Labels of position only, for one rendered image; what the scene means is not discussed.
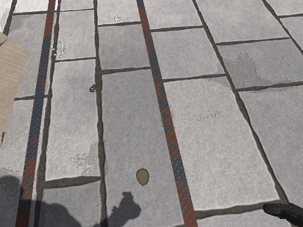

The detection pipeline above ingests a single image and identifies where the right robot hand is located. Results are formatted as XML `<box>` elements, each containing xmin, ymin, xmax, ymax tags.
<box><xmin>263</xmin><ymin>203</ymin><xmax>303</xmax><ymax>227</ymax></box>

